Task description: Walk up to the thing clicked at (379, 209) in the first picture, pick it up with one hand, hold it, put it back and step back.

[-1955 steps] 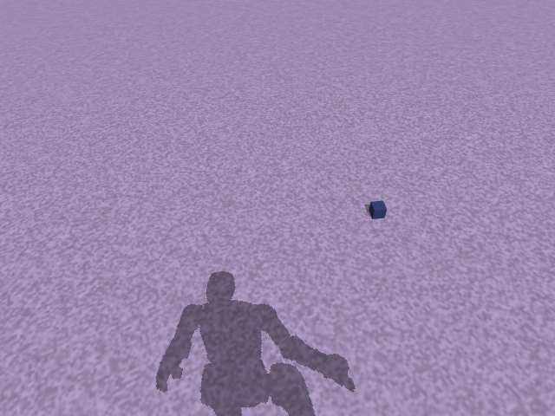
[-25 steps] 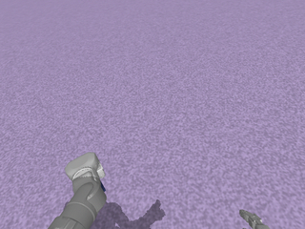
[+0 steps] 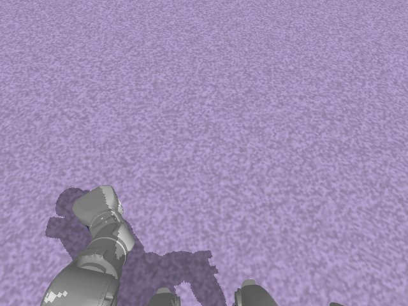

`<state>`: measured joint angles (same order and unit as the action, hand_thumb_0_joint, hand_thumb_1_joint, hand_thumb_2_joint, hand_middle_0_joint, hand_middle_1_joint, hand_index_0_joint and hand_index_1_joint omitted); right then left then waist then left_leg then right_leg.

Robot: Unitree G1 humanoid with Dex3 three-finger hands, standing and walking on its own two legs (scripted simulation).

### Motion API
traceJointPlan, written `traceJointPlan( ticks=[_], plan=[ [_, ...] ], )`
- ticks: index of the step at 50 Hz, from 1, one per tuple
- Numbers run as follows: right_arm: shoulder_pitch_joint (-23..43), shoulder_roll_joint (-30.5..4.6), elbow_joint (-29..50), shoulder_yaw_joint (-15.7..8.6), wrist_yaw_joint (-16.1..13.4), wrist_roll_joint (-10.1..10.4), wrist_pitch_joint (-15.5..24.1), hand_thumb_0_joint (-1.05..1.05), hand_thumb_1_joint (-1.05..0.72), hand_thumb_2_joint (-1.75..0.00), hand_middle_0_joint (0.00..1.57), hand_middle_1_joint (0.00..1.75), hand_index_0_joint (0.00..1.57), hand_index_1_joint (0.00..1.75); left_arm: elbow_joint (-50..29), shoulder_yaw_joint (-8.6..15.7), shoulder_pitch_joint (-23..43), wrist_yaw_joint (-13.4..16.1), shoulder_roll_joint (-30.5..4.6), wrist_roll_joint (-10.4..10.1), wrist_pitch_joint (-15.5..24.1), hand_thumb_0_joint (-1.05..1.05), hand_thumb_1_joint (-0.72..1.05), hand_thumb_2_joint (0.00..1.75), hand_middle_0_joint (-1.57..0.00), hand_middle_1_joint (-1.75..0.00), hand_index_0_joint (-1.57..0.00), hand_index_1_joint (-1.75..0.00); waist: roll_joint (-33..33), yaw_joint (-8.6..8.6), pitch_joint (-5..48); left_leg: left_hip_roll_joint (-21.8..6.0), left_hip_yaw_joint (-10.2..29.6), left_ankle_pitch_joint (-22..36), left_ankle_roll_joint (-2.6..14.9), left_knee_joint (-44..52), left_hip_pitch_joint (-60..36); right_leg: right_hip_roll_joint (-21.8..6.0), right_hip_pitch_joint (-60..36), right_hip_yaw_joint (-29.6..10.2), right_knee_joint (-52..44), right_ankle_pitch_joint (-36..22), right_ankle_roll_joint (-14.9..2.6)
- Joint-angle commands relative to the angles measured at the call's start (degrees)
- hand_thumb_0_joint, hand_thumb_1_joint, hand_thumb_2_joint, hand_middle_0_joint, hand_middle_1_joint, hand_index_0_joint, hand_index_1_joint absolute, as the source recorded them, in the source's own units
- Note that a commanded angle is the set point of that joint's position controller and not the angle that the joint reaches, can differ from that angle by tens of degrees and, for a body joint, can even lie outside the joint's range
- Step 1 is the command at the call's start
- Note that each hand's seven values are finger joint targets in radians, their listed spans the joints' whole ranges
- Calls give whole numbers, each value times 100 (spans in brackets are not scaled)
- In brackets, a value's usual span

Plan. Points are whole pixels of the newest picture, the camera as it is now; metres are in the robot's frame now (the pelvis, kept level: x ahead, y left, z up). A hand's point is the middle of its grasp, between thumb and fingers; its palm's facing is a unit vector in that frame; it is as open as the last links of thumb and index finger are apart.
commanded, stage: crouch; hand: left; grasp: from above
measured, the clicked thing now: (103, 222) +0.36 +0.24 -0.15
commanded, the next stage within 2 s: lower in 1.38 s
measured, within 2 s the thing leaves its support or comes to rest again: neither
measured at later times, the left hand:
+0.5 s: hand (129, 232) +0.39 +0.23 -0.35, palm faces -0.33 -0.25 -0.91, open 6.5 cm
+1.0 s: hand (135, 235) +0.40 +0.23 -0.45, palm faces -0.35 -0.24 -0.91, open 7.0 cm
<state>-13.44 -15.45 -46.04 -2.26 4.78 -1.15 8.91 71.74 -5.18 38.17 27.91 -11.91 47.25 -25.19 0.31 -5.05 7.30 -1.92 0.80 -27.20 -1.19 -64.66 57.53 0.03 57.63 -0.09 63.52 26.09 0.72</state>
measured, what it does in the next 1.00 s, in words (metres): lowers itself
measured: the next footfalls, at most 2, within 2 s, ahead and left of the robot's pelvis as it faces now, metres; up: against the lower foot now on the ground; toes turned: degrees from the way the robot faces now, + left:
none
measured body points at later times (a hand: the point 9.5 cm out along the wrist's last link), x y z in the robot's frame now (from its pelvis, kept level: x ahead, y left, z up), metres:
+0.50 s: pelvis -0.05 +0.00 -0.21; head +0.15 +0.01 +0.20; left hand +0.40 +0.24 -0.30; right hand +0.01 -0.25 -0.34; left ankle +0.03 +0.13 -0.65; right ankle +0.04 -0.13 -0.65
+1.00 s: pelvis -0.06 +0.00 -0.30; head +0.17 +0.01 +0.09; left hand +0.42 +0.24 -0.40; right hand -0.03 -0.27 -0.43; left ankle +0.03 +0.13 -0.65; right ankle +0.04 -0.13 -0.65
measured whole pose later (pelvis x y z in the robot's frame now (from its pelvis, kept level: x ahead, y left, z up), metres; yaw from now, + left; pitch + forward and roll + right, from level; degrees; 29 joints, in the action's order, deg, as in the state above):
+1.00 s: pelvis -0.06 +0.00 -0.30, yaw -2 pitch +36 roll -3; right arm -8.5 -15.9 -50.1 0.2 10.8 -8.3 13.5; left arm 88.5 9.5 59.1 29.6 -28.9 52.2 -13.0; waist -2.6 -12.9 6.7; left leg -0.7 5.5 -39.1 -2.1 -127.4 124.5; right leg 0.5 123.8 2.0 124.5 36.9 0.7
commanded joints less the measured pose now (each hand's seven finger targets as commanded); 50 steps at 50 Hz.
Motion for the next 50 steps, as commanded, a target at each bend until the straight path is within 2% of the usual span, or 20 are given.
traceJointPlan(
  ticks=[1,6,10,13,14,15,17,20,21,23,24,26,28,30,34,43,45,47,49,50],
  plan=[
    [-327,-804,406,-255,116,-91,131,0,-88,-90,20,30,20,30,-297,360,2194,588,-1117,97,120,0,86,49,-128,-35,-127,-37,-508,-63,2954,200,-161,1263,26,-465,140,177,-270,149,465,-1337,-316],
    [-337,-882,314,-272,173,-183,123,0,-89,-90,20,30,20,30,-73,735,2546,715,-1548,-44,106,0,81,47,-121,-43,-122,-42,-572,-209,3645,157,-103,787,68,-1171,953,207,459,237,1175,-957,-306],
    [-437,-829,136,-263,186,-279,174,0,-90,-90,20,30,20,30,43,938,2992,702,-1775,-170,189,0,76,46,-116,-49,-118,-46,-535,-453,3943,160,-128,576,151,-1856,1742,203,806,228,1669,-915,-237],
    [-414,-757,22,-239,187,-355,210,0,-90,-90,20,30,20,30,33,1001,3227,594,-2033,-101,412,0,72,39,-113,-44,-116,-41,-590,-567,3844,183,-131,141,211,-2374,2387,202,1390,184,1939,-321,-208],
    [-383,-726,5,-214,188,-355,224,0,-90,-90,20,30,20,30,392,949,3007,525,-1876,-115,448,0,73,38,-114,-43,-116,-40,-538,-609,3710,160,-87,-5,200,-2486,2378,202,1702,238,2052,-86,-217],
    [-402,-766,-30,-244,186,-373,245,0,-90,-90,20,30,20,30,48,952,3284,487,-2022,-69,555,0,71,38,-113,-42,-115,-39,-698,-614,3846,155,-99,3,195,-2659,2476,209,1867,237,2211,-56,-223],
    [-404,-773,-38,-173,206,-395,271,0,-90,-90,20,30,20,30,397,940,3209,457,-2009,90,656,0,70,38,-111,-43,-114,-41,-762,-663,3863,154,-67,-122,199,-2903,2635,197,2205,293,2472,61,-225],
    [-354,-845,-62,-136,238,-423,318,0,-90,-90,20,30,20,30,330,980,3401,454,-2151,150,780,0,68,40,-111,-43,-113,-41,-1022,-691,3896,150,27,-436,170,-3082,2749,166,2882,382,2795,429,-250],
    [-320,-877,-92,-137,232,-440,334,0,-90,-90,20,30,20,30,117,1071,3583,467,-2428,213,842,0,66,37,-110,-40,-112,-38,-1205,-646,4017,144,40,-486,163,-3145,2742,169,2972,380,2899,507,-256],
    [-348,-908,-130,-112,248,-447,345,0,-90,-90,20,30,20,30,232,1038,3631,465,-2352,286,861,0,66,40,-111,-40,-112,-39,-1254,-721,4124,124,77,-389,133,-3327,2705,152,3215,464,3181,342,-261],
    [-352,-954,-150,-118,254,-460,353,0,-90,-90,20,30,20,30,79,1115,3815,485,-2528,311,878,0,66,41,-111,-41,-112,-39,-1333,-732,4190,123,70,-348,149,-3458,2736,139,3295,458,3268,278,-255],
    [-363,-985,-188,-94,282,-481,389,0,-90,-90,20,30,20,30,323,1026,3688,462,-2327,329,879,0,67,43,-113,-39,-114,-38,-1266,-818,4088,123,72,-368,155,-3635,2964,138,3497,490,3443,264,-243],
    [-376,-1022,-204,-93,302,-497,414,0,-90,-90,20,30,20,30,228,1133,3820,456,-2562,338,917,0,67,44,-113,-38,-113,-37,-1366,-742,4130,129,57,-396,160,-3794,3098,137,3628,487,3593,298,-245],
    [-464,-1050,-199,-62,348,-517,436,0,-90,-90,20,30,20,30,405,1153,3618,386,-2582,428,937,0,68,41,-114,-36,-115,-36,-1283,-820,4091,132,105,-270,153,-3922,3109,92,3678,521,3767,168,-236],
    [-529,-1106,-198,-69,402,-538,439,0,-90,-90,20,30,20,30,524,1224,3608,371,-2653,505,1006,0,65,43,-113,-34,-113,-34,-1297,-776,4132,152,49,-96,164,-4255,3396,104,3794,528,4075,-31,-238],
    [-644,-1144,-316,-83,538,-670,525,0,-90,-90,20,30,20,30,855,1328,3965,397,-2808,542,1136,0,61,35,-109,-32,-110,-32,-1153,-950,3842,182,-47,-243,217,-4835,4043,127,4133,511,4456,112,-199],
    [-684,-1203,-329,-85,559,-686,533,0,-90,-90,20,30,20,30,888,1418,4098,439,-2923,561,1180,0,62,35,-111,-31,-111,-30,-1261,-866,3896,175,-60,-258,207,-4929,4113,124,4217,523,4560,129,-210],
    [-678,-1148,-320,-51,596,-720,533,0,-90,-90,20,30,20,30,1086,1352,3934,416,-2839,579,1219,0,61,36,-109,-33,-110,-33,-1172,-926,3792,197,-97,-328,219,-5002,4339,153,4146,528,4584,200,-196],
    [-673,-1195,-339,-87,622,-732,545,0,-90,-90,20,30,20,30,908,1543,4133,470,-3219,611,1278,0,63,36,-110,-34,-111,-34,-1206,-869,3930,216,-139,-340,255,-5144,4490,148,4137,484,4659,225,-181],
    [-689,-1193,-366,-57,635,-744,555,0,-90,-90,20,30,20,30,1119,1516,4029,477,-3158,616,1255,0,62,37,-110,-33,-110,-33,-1137,-880,3865,218,-116,-394,247,-5137,4507,155,4239,520,4690,302,-184]
  ],
)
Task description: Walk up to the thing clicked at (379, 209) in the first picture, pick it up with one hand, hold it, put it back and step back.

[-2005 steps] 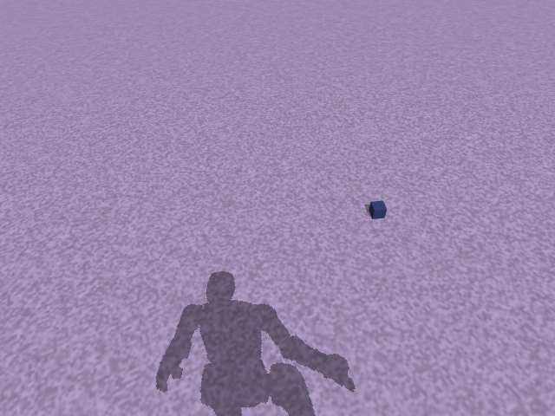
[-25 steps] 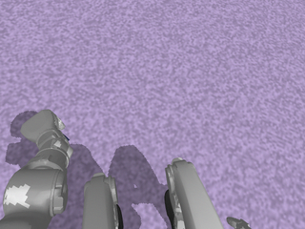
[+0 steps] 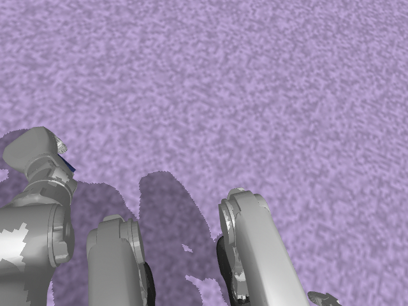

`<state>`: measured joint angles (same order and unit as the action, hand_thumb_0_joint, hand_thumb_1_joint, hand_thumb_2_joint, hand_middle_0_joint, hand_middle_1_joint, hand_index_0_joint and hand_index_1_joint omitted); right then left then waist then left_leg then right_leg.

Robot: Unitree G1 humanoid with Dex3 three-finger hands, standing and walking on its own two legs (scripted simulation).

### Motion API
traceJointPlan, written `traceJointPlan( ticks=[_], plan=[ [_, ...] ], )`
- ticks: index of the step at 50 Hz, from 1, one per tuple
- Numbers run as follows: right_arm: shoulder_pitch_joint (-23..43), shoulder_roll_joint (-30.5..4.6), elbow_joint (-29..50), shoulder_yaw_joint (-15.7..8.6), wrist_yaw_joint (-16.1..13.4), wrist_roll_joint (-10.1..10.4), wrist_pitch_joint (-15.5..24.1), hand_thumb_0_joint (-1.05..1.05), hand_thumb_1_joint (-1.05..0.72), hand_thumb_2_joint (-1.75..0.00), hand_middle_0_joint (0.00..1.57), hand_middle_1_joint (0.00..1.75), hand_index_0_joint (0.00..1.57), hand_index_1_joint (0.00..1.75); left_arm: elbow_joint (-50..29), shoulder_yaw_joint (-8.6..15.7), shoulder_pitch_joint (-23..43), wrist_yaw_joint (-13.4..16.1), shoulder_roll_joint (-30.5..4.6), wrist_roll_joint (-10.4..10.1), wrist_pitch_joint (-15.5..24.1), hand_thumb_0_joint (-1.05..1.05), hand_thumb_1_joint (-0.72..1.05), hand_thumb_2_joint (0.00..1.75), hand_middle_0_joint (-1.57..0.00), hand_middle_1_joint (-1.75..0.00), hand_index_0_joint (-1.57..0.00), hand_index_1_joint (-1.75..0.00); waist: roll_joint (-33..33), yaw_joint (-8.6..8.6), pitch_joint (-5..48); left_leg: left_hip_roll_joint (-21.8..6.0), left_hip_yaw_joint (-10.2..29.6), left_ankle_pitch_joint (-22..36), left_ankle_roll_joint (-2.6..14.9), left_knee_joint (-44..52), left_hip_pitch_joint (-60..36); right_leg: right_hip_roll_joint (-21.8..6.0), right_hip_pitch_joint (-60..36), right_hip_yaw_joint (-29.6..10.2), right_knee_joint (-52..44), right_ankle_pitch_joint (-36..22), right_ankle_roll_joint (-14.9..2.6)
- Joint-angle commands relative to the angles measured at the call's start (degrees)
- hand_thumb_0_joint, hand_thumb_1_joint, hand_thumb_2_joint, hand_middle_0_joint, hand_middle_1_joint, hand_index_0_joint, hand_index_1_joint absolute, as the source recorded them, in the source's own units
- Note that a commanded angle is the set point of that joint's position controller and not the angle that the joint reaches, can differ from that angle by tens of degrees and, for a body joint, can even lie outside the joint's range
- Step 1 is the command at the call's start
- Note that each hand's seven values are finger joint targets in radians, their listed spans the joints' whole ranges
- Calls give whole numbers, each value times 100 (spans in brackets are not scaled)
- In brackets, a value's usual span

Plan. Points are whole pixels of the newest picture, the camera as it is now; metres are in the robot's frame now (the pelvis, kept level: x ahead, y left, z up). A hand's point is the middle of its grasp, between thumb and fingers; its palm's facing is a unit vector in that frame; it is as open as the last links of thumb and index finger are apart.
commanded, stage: crouch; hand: left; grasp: from above
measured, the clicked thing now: (49, 168) +0.46 +0.27 -0.19
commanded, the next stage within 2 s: lower in 0.38 s
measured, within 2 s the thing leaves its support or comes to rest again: rests again in 1.68 s
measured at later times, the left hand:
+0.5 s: hand (57, 167) +0.46 +0.26 -0.20, palm faces -0.35 -0.25 -0.90, open 7.1 cm
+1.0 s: hand (70, 169) +0.47 +0.26 -0.26, palm faces -0.36 -0.24 -0.90, open 7.3 cm
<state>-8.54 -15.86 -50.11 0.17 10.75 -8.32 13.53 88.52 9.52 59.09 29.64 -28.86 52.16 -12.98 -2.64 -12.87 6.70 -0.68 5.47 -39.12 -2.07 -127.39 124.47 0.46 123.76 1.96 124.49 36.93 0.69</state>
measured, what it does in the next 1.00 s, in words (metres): lowers itself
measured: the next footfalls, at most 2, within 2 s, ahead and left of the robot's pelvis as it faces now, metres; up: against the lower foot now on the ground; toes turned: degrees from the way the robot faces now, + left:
none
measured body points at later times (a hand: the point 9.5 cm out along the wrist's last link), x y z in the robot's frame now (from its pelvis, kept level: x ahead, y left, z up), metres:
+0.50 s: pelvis +0.00 +0.01 -0.04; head +0.23 +0.03 +0.34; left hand +0.48 +0.27 -0.15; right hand +0.01 -0.26 -0.16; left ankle +0.08 +0.13 -0.35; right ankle +0.10 -0.12 -0.35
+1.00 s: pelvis +0.00 +0.01 -0.07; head +0.26 +0.04 +0.30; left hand +0.49 +0.27 -0.21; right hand -0.01 -0.26 -0.17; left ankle +0.08 +0.13 -0.35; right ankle +0.10 -0.12 -0.35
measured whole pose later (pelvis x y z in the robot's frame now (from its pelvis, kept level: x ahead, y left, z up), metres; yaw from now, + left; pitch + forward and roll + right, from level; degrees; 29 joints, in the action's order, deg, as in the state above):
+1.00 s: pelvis +0.00 +0.01 -0.07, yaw -4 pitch +33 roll -7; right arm -10.2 -18.2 -50.1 4.2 18.1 -12.8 15.7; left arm 100.1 14.9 63.1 36.3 -39.4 59.7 -4.3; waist -0.2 -17.4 -1.5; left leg 0.1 9.0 -40.4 -2.0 -141.2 134.4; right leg 1.1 132.2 4.3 135.5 37.0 1.8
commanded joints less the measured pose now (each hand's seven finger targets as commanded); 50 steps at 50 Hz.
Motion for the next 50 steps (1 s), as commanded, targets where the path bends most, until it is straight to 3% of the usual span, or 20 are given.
traceJointPlan(
  ticks=[1,5,9,14,17,18,21,27,30,31,32,35,37,39,41,43,44,46,48,50],
  plan=[
    [-1163,-1146,31,-311,50,-28,93,0,-90,-90,20,30,20,30,-590,24,1993,292,-1430,161,56,0,60,36,-109,-32,-109,-32,-935,-129,3879,88,-576,792,324,1112,-2205,112,-2261,325,-1344,-765,-197],
    [-1214,-1147,-20,-305,100,-56,118,0,-91,-90,20,30,20,30,-573,50,2160,283,-1574,193,144,0,61,36,-109,-33,-109,-33,-820,-215,3819,105,-598,717,367,909,-1986,135,-2209,313,-1275,-709,-172],
    [-1231,-1227,-72,-302,143,-56,111,0,-91,-90,20,30,20,30,-521,85,2125,304,-1629,227,175,0,60,38,-110,-31,-109,-32,-1022,-130,3956,94,-547,805,325,863,-2119,139,-2042,398,-1072,-784,-213],
    [-1344,-1283,-85,-263,215,-78,100,0,-91,-90,20,30,20,30,-293,89,2102,320,-1632,314,240,0,63,45,-113,-33,-112,-35,-983,-255,3690,105,-516,777,345,725,-1891,135,-1861,446,-935,-788,-208],
    [-1369,-1371,-100,-256,248,-80,129,0,-91,-90,20,30,20,30,-256,88,2183,316,-1627,335,298,0,62,44,-113,-31,-111,-33,-1104,-233,3591,95,-435,708,310,745,-1989,110,-1573,503,-798,-711,-235],
    [-1392,-1318,-77,-215,270,-112,124,0,-91,-90,20,30,20,30,-381,26,2266,294,-1596,371,318,0,61,47,-113,-33,-111,-35,-1145,-333,3675,100,-472,820,318,668,-2055,131,-1733,499,-812,-831,-228],
    [-1403,-1356,-80,-202,305,-110,112,0,-91,-91,20,30,20,30,-217,74,2123,326,-1666,328,380,0,62,46,-114,-32,-111,-34,-1009,-267,3630,123,-533,733,349,583,-1723,153,-1841,476,-829,-762,-202],
    [-1444,-1474,-128,-160,370,-147,124,0,-91,-91,20,30,20,30,19,63,2176,376,-1672,521,436,0,58,48,-114,-30,-110,-34,-1235,-368,3343,104,-392,772,291,547,-1889,116,-1299,582,-566,-809,-250],
    [-1487,-1480,-119,-102,425,-209,140,0,-91,-91,20,30,20,30,296,122,2116,494,-1684,482,511,0,55,55,-114,-33,-109,-38,-958,-406,3250,129,-464,775,353,364,-1433,155,-1533,561,-621,-837,-199],
    [-1581,-1490,-153,-92,441,-243,156,0,-91,-91,20,30,20,30,26,237,2355,511,-1931,513,568,0,57,55,-114,-34,-110,-39,-980,-483,3284,128,-480,877,361,299,-1458,146,-1609,561,-620,-934,-180],
    [-1499,-1528,-125,-63,454,-235,177,0,-91,-90,20,30,20,30,402,202,2163,523,-1876,510,556,0,57,55,-114,-32,-110,-37,-949,-408,3235,133,-452,749,359,314,-1413,150,-1484,580,-588,-771,-192],
    [-1588,-1562,-141,-36,515,-301,220,0,-91,-91,20,30,20,30,147,231,2513,547,-2048,606,696,0,57,55,-114,-35,-110,-39,-1269,-527,3306,110,-394,854,311,252,-1712,142,-1432,658,-431,-883,-223],
    [-1591,-1605,-97,-5,559,-339,231,0,-91,-91,20,30,20,30,359,235,2397,599,-2072,680,763,0,57,51,-112,-35,-109,-39,-1176,-565,3209,115,-416,797,342,128,-1588,160,-1472,666,-449,-858,-203],
    [-1501,-1659,-81,20,582,-348,230,0,-91,-91,20,30,20,30,612,329,2146,707,-2175,684,786,0,57,51,-112,-34,-109,-38,-1195,-481,3197,122,-418,720,352,101,-1480,168,-1463,660,-459,-784,-189],
    [-1559,-1668,-72,15,609,-357,206,0,-91,-91,20,30,20,30,375,435,2208,763,-2289,698,829,0,55,54,-111,-35,-107,-39,-1354,-466,3368,106,-395,837,330,109,-1657,175,-1534,694,-406,-900,-201],
    [-1558,-1657,-81,30,658,-388,205,0,-91,-91,20,30,20,30,432,369,2291,793,-2245,761,851,0,54,55,-111,-34,-107,-39,-1461,-555,3281,89,-352,874,309,81,-1711,182,-1429,757,-292,-961,-224],
    [-1566,-1685,-49,22,668,-369,185,0,-91,-91,20,30,20,30,311,460,2194,826,-2344,757,859,0,53,60,-112,-34,-107,-40,-1530,-491,3402,80,-331,980,302,93,-1762,207,-1484,765,-284,-1054,-225],
    [-1557,-1645,-92,41,722,-433,210,0,-91,-91,20,30,20,30,295,440,2363,913,-2363,804,895,0,56,59,-112,-37,-108,-41,-1654,-612,3267,76,-326,907,294,21,-1740,194,-1362,795,-232,-1023,-229],
    [-1647,-1687,-114,65,784,-480,238,0,-91,-90,20,30,20,30,564,460,2258,972,-2324,815,876,0,58,57,-113,-36,-109,-40,-1402,-699,3128,59,-325,917,329,-132,-1612,221,-1448,812,-284,-1076,-197],
    [-1654,-1731,-148,77,816,-488,273,0,-91,-90,20,30,20,30,546,659,2166,1087,-2482,708,896,0,60,56,-115,-35,-111,-39,-1473,-623,3122,62,-319,966,329,-72,-1515,228,-1570,798,-317,-1105,-194]
  ],
)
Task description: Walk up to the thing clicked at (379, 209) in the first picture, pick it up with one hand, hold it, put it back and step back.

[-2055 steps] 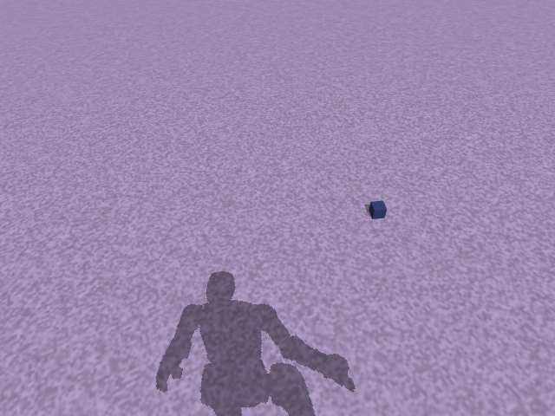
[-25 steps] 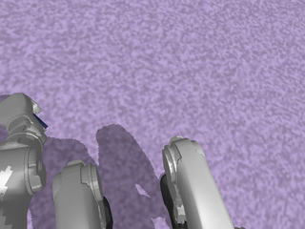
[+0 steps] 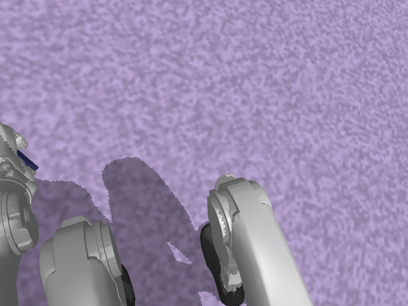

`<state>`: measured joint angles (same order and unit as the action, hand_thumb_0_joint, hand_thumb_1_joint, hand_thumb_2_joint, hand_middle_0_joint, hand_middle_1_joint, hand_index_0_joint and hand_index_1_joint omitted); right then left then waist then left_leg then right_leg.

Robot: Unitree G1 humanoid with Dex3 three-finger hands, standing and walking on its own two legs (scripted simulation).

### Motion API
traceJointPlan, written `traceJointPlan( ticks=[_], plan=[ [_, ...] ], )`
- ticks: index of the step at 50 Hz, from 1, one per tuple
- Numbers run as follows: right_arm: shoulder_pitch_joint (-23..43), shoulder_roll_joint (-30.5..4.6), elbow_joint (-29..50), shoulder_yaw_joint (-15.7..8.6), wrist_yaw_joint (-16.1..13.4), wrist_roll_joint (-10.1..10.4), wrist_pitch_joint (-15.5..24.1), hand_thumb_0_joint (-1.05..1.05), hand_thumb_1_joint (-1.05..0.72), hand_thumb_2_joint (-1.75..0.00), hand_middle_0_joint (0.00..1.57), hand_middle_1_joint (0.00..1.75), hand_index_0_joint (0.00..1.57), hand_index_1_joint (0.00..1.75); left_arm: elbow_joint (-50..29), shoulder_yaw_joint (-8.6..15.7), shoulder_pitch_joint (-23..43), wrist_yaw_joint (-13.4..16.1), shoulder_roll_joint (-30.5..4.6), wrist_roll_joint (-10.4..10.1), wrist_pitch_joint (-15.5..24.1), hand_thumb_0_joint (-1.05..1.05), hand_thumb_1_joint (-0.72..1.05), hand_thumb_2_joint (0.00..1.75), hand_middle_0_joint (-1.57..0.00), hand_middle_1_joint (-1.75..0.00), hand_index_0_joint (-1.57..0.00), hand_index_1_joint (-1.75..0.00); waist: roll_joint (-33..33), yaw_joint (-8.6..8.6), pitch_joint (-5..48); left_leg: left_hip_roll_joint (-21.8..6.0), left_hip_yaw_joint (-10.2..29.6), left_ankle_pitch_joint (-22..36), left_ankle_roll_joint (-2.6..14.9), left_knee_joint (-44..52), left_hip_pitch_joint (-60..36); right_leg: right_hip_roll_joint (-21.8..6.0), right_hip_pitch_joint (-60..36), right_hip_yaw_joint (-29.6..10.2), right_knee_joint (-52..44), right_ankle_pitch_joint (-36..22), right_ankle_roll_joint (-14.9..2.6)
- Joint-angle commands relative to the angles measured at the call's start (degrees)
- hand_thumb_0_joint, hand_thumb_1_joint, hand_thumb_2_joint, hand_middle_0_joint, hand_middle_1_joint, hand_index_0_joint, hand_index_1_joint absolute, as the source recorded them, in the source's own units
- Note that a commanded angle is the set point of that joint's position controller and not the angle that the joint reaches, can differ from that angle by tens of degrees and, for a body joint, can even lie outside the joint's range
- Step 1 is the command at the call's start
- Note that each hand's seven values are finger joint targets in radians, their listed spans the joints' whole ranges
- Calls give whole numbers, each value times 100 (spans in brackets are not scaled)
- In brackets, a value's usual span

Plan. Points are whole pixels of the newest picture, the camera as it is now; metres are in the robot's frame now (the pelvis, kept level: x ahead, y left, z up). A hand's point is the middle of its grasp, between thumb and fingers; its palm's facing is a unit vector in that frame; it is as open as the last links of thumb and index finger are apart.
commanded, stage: rest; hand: left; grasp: from above
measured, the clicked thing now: (8, 166) +0.45 +0.30 -0.23
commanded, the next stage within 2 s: open in 1.10 s
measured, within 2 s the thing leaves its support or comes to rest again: rests again in 0.68 s
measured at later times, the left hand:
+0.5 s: hand (18, 166) +0.45 +0.28 -0.23, palm faces -0.34 -0.30 -0.89, open 6.7 cm
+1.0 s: hand (22, 166) +0.45 +0.28 -0.25, palm faces -0.33 -0.29 -0.90, open 6.2 cm
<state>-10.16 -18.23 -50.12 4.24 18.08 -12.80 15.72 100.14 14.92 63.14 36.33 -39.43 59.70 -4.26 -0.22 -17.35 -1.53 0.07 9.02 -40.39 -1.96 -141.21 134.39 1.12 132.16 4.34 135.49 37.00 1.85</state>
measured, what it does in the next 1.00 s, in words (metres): stands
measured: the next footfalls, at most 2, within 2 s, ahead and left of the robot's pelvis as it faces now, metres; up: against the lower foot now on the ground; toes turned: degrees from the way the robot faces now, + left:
none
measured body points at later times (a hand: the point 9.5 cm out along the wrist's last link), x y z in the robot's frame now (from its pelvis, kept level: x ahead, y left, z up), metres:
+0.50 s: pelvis +0.00 +0.01 -0.01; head +0.27 +0.08 +0.34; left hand +0.46 +0.29 -0.18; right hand -0.02 -0.25 -0.08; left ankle +0.07 +0.13 -0.28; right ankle +0.10 -0.12 -0.28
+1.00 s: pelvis -0.01 +0.01 -0.01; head +0.28 +0.09 +0.33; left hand +0.47 +0.29 -0.20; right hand -0.01 -0.24 -0.07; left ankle +0.07 +0.13 -0.28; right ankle +0.10 -0.12 -0.28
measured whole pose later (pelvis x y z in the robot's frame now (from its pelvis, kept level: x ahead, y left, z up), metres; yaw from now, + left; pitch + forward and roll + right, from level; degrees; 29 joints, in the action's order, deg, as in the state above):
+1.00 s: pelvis -0.01 +0.01 -0.01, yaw -5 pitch +28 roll -13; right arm -7.6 -20.2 -46.1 12.8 23.1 -14.9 22.1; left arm 108.9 16.7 65.2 43.5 -52.0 59.1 -1.9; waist 5.2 -22.7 -10.1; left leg -0.1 14.2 -41.1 -1.2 -145.2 133.3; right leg 2.4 128.6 8.7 134.9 35.9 3.3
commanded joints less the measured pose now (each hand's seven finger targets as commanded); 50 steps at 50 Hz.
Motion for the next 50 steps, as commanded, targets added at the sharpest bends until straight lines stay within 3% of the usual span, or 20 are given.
traceJointPlan(
  ticks=[1,2,4,7,10,11,13,14,15,17,21,23,26,28,31,32,39,42,45,50],
  plan=[
    [-1445,-1529,-106,-326,115,-72,91,0,-91,-90,20,30,20,30,-568,194,1719,463,-1535,-29,20,0,59,54,-114,-35,-110,-38,-1717,-198,3932,-21,-657,1140,304,1271,-2562,147,-2371,596,-1364,-1164,-310],
    [-1514,-1596,-129,-354,129,-60,84,0,-91,-90,20,30,20,30,-507,409,1542,523,-1699,-1,-17,0,60,56,-114,-36,-110,-39,-1764,-133,3958,-28,-647,1258,294,1324,-2584,157,-2439,611,-1368,-1239,-319],
    [-1551,-1597,-122,-330,170,-53,39,0,-91,-90,20,30,20,30,-352,435,1514,556,-1647,-34,-60,0,59,54,-114,-32,-110,-36,-1777,-196,4039,-53,-604,1425,281,1295,-2611,173,-2554,635,-1314,-1408,-324],
    [-1458,-1535,-53,-231,223,-109,101,0,-91,-90,20,30,20,30,-186,122,1827,486,-1476,-50,15,0,60,54,-113,-38,-110,-41,-1586,-438,3689,-59,-564,1143,345,1117,-2400,192,-2441,655,-1346,-1245,-291],
    [-1529,-1656,-131,-200,252,-146,189,0,-91,-90,20,30,20,30,-156,376,1645,583,-1882,-59,62,0,67,51,-117,-34,-115,-37,-1737,-405,3665,-47,-549,1120,330,1188,-2423,191,-2559,673,-1381,-1181,-295],
    [-1507,-1705,-134,-203,251,-114,186,0,-91,-90,20,30,20,30,-125,489,1586,624,-2000,-70,74,0,67,50,-118,-34,-115,-36,-1811,-318,3691,-66,-511,1121,309,1233,-2476,195,-2489,708,-1358,-1156,-310],
    [-1380,-1656,-71,-153,270,-121,193,0,-91,-90,20,30,20,30,-25,292,1625,587,-1805,-14,94,0,66,47,-117,-32,-114,-34,-1843,-397,3603,-81,-455,1066,292,1210,-2590,206,-2324,773,-1300,-1112,-334],
    [-1384,-1665,-74,-121,267,-115,198,0,-91,-90,20,30,20,30,-55,303,1675,603,-1882,-16,126,0,66,49,-117,-33,-114,-36,-1907,-457,3613,-84,-427,1085,285,1216,-2653,214,-2341,787,-1300,-1144,-335],
    [-1350,-1681,-46,-91,287,-148,239,0,-91,-90,20,30,20,30,-13,186,1834,592,-1816,-6,183,0,67,48,-117,-33,-115,-35,-1925,-580,3409,-79,-427,942,301,1167,-2525,204,-2258,800,-1273,-1049,-331],
    [-1340,-1727,-45,-66,291,-134,279,0,-91,-90,20,30,20,30,27,269,1635,637,-1954,30,212,0,68,49,-118,-33,-116,-35,-1890,-481,3399,-85,-396,988,292,1192,-2611,220,-2253,834,-1295,-1079,-333],
    [-1299,-1736,27,53,350,-190,343,0,-91,-90,20,30,20,30,44,169,1752,709,-1942,103,275,0,73,48,-122,-31,-120,-34,-2090,-630,3277,-119,-337,1169,244,1159,-2825,202,-2258,907,-1180,-1275,-331],
    [-1250,-1790,30,75,352,-168,346,0,-91,-90,20,30,20,30,145,287,1586,820,-2085,72,261,0,74,48,-123,-31,-120,-33,-2133,-537,3322,-124,-335,1144,248,1188,-2732,231,-2307,903,-1243,-1260,-333],
    [-1299,-1845,20,105,388,-219,377,0,-91,-91,20,30,20,30,134,250,1641,847,-2154,94,271,0,74,51,-123,-31,-120,-34,-2157,-622,3321,-130,-351,1257,249,1119,-2765,250,-2476,908,-1226,-1387,-327],
    [-1221,-1852,43,159,410,-215,440,0,-91,-90,20,30,20,30,234,236,1624,831,-2199,62,280,0,77,49,-125,-32,-122,-35,-2039,-654,3105,-124,-338,1062,282,1099,-2577,236,-2397,919,-1255,-1216,-305],
    [-1240,-1911,104,170,427,-229,428,0,-91,-91,20,30,20,30,172,267,1543,911,-2277,69,253,0,79,50,-127,-30,-124,-33,-2141,-610,3279,-150,-308,1238,254,1109,-2763,273,-2582,924,-1280,-1381,-311],
    [-1259,-1874,117,215,448,-242,447,0,-91,-91,20,30,20,30,229,254,1618,919,-2236,67,243,0,80,49,-127,-32,-124,-34,-2106,-691,3210,-159,-288,1276,257,1073,-2744,256,-2568,955,-1233,-1433,-299],
    [-1106,-1968,174,324,486,-215,554,0,-91,-91,20,30,20,30,272,131,1685,882,-2326,28,280,0,81,49,-128,-31,-126,-34,-2115,-804,2891,-182,-157,1040,246,1108,-2707,252,-2404,1029,-1176,-1255,-300],
    [-1039,-2050,179,349,493,-192,613,0,-91,-91,20,30,20,30,246,124,1611,931,-2396,-9,282,0,83,49,-129,-32,-126,-34,-2206,-742,2896,-201,-140,1055,229,1106,-2758,257,-2412,1031,-1196,-1273,-293],
    [-1069,-2069,196,389,516,-205,631,0,-91,-91,20,30,20,30,311,45,1630,933,-2360,-52,249,0,83,50,-129,-33,-127,-35,-2090,-850,2816,-196,-136,1042,251,1051,-2628,277,-2490,1033,-1233,-1305,-279],
    [-1063,-2078,252,464,500,-174,638,0,-91,-91,20,30,20,30,423,102,1471,932,-2490,-121,230,0,80,50,-126,-33,-124,-35,-1962,-814,2824,-191,-129,1038,277,1075,-2474,307,-2688,1021,-1321,-1288,-266]
  ],
)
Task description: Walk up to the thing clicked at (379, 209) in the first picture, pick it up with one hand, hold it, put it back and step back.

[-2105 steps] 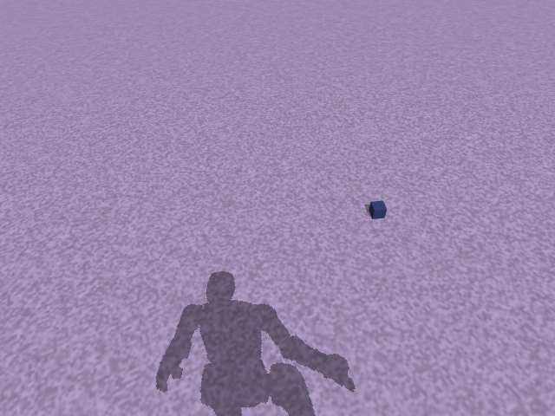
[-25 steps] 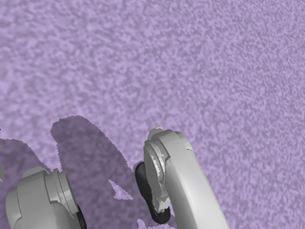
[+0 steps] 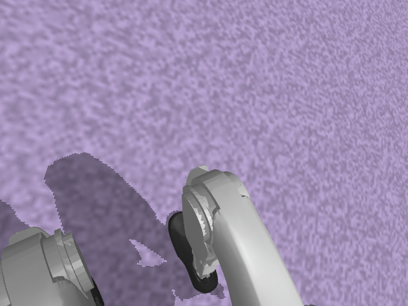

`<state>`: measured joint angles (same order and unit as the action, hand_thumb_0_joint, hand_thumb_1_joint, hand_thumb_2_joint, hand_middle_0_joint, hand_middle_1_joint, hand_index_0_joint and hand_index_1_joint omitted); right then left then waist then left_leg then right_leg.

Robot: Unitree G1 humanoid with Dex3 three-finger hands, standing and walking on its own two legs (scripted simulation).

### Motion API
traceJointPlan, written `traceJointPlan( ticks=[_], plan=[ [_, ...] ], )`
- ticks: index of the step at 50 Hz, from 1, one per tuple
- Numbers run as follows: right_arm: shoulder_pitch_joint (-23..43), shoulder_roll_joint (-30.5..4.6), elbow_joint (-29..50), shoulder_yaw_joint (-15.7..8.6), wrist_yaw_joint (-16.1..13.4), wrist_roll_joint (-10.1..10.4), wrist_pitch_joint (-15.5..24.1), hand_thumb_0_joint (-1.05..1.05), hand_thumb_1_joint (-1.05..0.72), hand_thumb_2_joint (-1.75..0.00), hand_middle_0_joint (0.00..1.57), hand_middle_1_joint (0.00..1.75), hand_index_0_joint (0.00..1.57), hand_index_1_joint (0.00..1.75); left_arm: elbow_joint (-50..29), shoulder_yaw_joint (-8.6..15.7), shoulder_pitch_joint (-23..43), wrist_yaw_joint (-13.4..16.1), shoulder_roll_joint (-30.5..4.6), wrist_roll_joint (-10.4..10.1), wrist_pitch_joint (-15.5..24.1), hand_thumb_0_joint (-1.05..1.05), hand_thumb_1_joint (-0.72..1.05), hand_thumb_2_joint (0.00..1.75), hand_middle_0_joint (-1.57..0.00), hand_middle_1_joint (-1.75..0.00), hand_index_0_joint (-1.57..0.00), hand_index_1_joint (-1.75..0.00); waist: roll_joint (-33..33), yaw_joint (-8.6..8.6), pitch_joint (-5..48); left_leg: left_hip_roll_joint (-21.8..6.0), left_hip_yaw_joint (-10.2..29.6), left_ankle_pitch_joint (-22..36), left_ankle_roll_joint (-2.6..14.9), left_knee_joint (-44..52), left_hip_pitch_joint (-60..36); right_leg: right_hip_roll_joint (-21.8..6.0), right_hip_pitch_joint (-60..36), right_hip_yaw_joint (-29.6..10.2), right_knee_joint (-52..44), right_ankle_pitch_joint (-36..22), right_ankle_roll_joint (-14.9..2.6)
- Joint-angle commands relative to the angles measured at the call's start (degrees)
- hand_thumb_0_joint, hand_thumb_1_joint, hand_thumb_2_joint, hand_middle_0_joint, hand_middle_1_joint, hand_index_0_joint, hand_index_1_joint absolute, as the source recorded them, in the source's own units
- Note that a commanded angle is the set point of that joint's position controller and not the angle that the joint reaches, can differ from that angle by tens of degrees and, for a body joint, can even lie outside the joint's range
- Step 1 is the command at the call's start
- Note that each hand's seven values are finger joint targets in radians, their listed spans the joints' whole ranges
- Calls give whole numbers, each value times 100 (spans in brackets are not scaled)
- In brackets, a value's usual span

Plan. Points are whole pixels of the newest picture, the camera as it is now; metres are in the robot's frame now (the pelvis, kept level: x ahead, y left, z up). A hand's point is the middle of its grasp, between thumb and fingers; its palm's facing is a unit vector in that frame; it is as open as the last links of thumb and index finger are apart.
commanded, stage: rest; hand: left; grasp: from above
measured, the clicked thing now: out of the picture +0.43 +0.33 -0.28
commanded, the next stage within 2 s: open in 0.10 s
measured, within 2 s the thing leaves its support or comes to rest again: neither
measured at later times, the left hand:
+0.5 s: hand out of the picture +0.43 +0.31 -0.24, palm faces -0.33 -0.30 -0.89, open 8.3 cm
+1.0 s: hand out of the picture +0.43 +0.32 -0.25, palm faces -0.33 -0.31 -0.89, open 12.0 cm
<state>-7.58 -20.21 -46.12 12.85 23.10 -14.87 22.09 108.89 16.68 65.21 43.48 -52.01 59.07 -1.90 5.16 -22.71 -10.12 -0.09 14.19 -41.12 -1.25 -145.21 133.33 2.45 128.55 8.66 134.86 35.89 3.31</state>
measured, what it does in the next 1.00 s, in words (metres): stands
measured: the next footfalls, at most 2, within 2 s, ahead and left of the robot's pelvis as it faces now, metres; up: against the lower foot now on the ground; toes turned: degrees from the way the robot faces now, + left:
none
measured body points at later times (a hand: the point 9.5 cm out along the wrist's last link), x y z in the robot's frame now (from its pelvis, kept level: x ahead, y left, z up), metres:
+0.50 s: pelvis -0.01 +0.00 +0.01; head +0.28 +0.11 +0.34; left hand +0.45 +0.32 -0.19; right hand +0.00 -0.24 -0.05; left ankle +0.06 +0.13 -0.27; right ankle +0.12 -0.12 -0.27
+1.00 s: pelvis +0.00 +0.00 +0.01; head +0.28 +0.12 +0.34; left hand +0.45 +0.33 -0.20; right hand +0.01 -0.24 -0.04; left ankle +0.06 +0.13 -0.27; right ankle +0.12 -0.12 -0.27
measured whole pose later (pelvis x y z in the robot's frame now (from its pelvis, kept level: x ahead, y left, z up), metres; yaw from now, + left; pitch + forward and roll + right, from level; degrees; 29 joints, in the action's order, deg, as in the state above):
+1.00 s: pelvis +0.00 +0.00 +0.01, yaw -1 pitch +27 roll -15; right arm -7.8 -21.1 -42.9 15.9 22.4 -13.9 23.1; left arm 106.6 12.8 64.9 42.1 -54.7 56.7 -1.9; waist 7.3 -23.4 -12.5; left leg -0.2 15.5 -40.8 -1.1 -143.8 131.6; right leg 2.6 125.9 10.0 132.1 35.3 3.5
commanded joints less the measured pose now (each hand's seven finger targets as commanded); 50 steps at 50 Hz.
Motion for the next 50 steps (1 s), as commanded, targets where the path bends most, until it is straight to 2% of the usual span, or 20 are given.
traceJointPlan(
  ticks=[1,3,8,9,10,12,15,19,20,21,27,30,32,34,36,39,40,42,43,50],
  plan=[
    [-1282,-1871,-125,-383,-5,61,7,0,-91,-91,20,30,20,30,-476,-85,1278,207,-1226,-64,-9,0,80,50,-126,-32,-123,-34,-2553,-260,3709,-192,-604,1166,186,1477,-2498,153,-2240,604,-1217,-1216,-415],
    [-1322,-1880,-119,-333,11,8,36,0,-91,-91,20,30,20,30,-440,-213,1413,156,-1160,-59,7,0,80,51,-125,-36,-123,-38,-2472,-424,3540,-182,-640,1113,211,1428,-2390,168,-2278,609,-1228,-1217,-400],
    [-1288,-2004,-55,-271,-33,51,55,0,-91,-91,20,30,20,30,-375,-206,1302,143,-1342,-63,45,0,85,51,-130,-32,-127,-35,-2512,-397,3441,-197,-535,921,179,1603,-2448,180,-2217,660,-1256,-1014,-414],
    [-1221,-1939,-18,-238,-38,55,75,0,-91,-91,20,30,20,30,-367,-307,1385,120,-1274,-71,49,0,86,51,-131,-33,-128,-35,-2468,-434,3304,-200,-530,831,182,1551,-2393,167,-2157,658,-1236,-967,-403],
    [-1187,-2001,-11,-236,-59,70,75,0,-91,-91,20,30,20,30,-318,-266,1249,118,-1317,-74,59,0,86,51,-130,-32,-128,-35,-2497,-364,3354,-209,-488,808,167,1635,-2425,174,-2126,686,-1231,-918,-414],
    [-1217,-1967,35,-190,-58,46,72,0,-90,-90,20,30,20,30,-415,-353,1343,73,-1331,-49,93,0,70,48,-114,-36,-112,-38,-2472,-455,3343,-203,-515,867,187,1586,-2423,180,-2257,670,-1238,-1005,-403],
    [-1191,-2001,29,-189,-81,69,91,0,-90,-90,20,30,20,30,-388,-386,1275,69,-1380,-54,120,0,46,46,-91,-39,-89,-41,-2518,-424,3261,-213,-488,784,166,1641,-2466,190,-2183,678,-1261,-930,-401],
    [-1178,-1985,91,-138,-77,53,92,0,-90,-90,20,30,20,30,-468,-450,1331,126,-1369,-43,108,0,20,54,-79,-44,-77,-47,-2473,-446,3301,-226,-490,878,166,1588,-2483,200,-2285,664,-1301,-1048,-390],
    [-1234,-2038,74,-151,-89,64,81,0,-90,-90,20,30,20,30,-458,-330,1287,181,-1460,-65,116,0,17,55,-75,-48,-74,-50,-2580,-393,3401,-239,-476,968,153,1654,-2546,214,-2358,667,-1331,-1110,-402],
    [-1255,-2005,97,-142,-73,54,86,0,-90,-90,20,30,20,30,-453,-383,1372,185,-1394,-52,103,0,14,56,-73,-48,-71,-50,-2593,-468,3313,-239,-467,928,146,1621,-2535,182,-2292,685,-1276,-1089,-403],
    [-1251,-2073,123,-130,-58,33,112,0,-90,-90,20,30,20,30,-614,-348,1448,227,-1536,-84,75,0,2,64,-63,-56,-61,-59,-2692,-504,3340,-264,-461,1000,120,1627,-2666,183,-2438,681,-1291,-1196,-395],
    [-1255,-2092,82,-178,-94,66,116,0,-90,-90,20,30,20,30,-581,-291,1289,260,-1562,-157,33,0,-5,66,-56,-61,-54,-63,-2806,-395,3471,-259,-520,1059,114,1618,-2684,188,-2564,645,-1354,-1238,-404],
    [-1255,-2043,81,-168,-78,51,125,0,-90,-90,20,30,20,30,-641,-357,1358,210,-1522,-139,9,0,-10,72,-52,-66,-50,-68,-2809,-466,3389,-259,-510,993,119,1615,-2648,179,-2484,664,-1344,-1186,-401],
    [-1241,-2055,98,-197,-88,91,119,0,-90,-90,20,30,20,30,-674,-326,1225,200,-1492,-215,-7,0,-16,75,-48,-66,-46,-69,-2748,-390,3513,-279,-467,1085,114,1605,-2681,191,-2517,668,-1324,-1277,-407],
    [-1323,-2045,84,-185,-63,70,114,0,-89,-90,20,30,20,30,-720,-354,1320,160,-1440,-213,-7,0,-17,78,-46,-70,-43,-73,-2806,-478,3484,-279,-456,1200,115,1627,-2735,180,-2538,696,-1312,-1364,-402],
    [-1308,-2047,91,-201,-70,121,95,0,-89,-90,20,30,20,30,-699,-320,1159,137,-1416,-268,-17,0,-22,80,-42,-72,-39,-75,-2828,-397,3508,-281,-433,1234,100,1703,-2732,185,-2547,700,-1331,-1381,-412],
    [-1330,-2008,78,-189,-54,103,107,0,-89,-90,20,30,20,30,-722,-466,1331,92,-1277,-229,-24,0,-24,82,-40,-74,-38,-77,-2779,-500,3421,-292,-403,1235,92,1637,-2831,155,-2384,739,-1245,-1390,-408],
    [-1396,-2031,119,-170,-32,76,96,0,-89,-90,20,30,20,30,-754,-474,1292,61,-1289,-245,-12,0,-26,82,-38,-77,-35,-79,-2766,-512,3481,-285,-433,1332,110,1636,-2827,202,-2559,712,-1328,-1496,-403],
    [-1355,-2056,99,-191,-60,112,86,0,-89,-90,20,30,20,30,-721,-446,1147,79,-1355,-264,-11,0,-27,84,-37,-78,-35,-80,-2762,-423,3533,-280,-454,1298,115,1663,-2761,215,-2629,683,-1367,-1461,-410],
    [-1283,-2032,122,-158,-61,101,87,0,-89,-90,20,30,20,30,-750,-524,1333,82,-1299,-203,20,0,-33,93,-31,-85,-28,-87,-2789,-514,3263,-283,-398,1040,97,1746,-2766,180,-2336,727,-1349,-1225,-426]
  ],
)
